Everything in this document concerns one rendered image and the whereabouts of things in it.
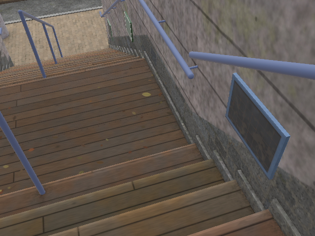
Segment stairs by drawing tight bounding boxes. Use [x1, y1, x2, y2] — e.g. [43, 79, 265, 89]
[0, 143, 284, 236]
[0, 47, 140, 88]

